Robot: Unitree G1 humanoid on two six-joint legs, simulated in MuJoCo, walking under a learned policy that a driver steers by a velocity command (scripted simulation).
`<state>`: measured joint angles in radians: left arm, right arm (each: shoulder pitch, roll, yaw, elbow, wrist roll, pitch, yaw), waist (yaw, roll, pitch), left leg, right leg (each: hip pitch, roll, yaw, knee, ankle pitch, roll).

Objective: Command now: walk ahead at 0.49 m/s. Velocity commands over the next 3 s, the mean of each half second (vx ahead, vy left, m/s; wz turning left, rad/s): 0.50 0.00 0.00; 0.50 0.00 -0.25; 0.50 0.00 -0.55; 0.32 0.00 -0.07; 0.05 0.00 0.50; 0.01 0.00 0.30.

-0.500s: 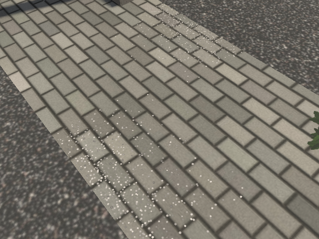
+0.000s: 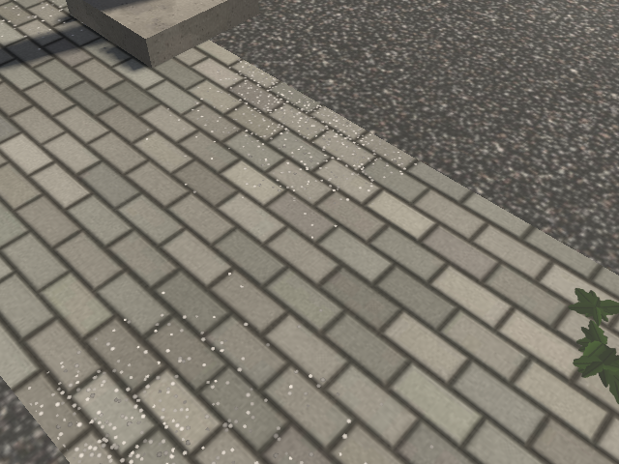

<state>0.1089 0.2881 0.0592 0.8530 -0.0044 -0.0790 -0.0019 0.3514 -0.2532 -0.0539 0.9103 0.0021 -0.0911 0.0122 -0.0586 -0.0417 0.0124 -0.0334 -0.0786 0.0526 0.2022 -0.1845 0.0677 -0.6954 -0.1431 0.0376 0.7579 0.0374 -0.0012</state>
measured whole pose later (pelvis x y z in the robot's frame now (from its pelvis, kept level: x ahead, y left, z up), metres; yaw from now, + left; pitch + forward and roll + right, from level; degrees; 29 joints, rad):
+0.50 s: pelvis +0.30 -0.06 +0.00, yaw +0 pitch +1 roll -1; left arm 0.33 0.25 0.05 0.92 0.00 -0.09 -0.02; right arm 0.14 -0.29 -0.06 0.84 0.01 -0.07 -0.01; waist 0.05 0.05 0.01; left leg -0.67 0.14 -0.04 0.86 -0.08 0.00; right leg -0.10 0.06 -0.06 0.24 -0.16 -0.07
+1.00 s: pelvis +0.58 +0.00 +0.00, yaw -9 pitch +0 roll +2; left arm 0.21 0.30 0.08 0.84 -0.03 -0.03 0.01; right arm 0.28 -0.25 -0.07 0.92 -0.02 -0.11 0.00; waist -0.04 -0.05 0.03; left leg -0.11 -0.02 0.18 0.29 -0.19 0.04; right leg -0.66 -0.12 0.07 1.04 -0.18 -0.02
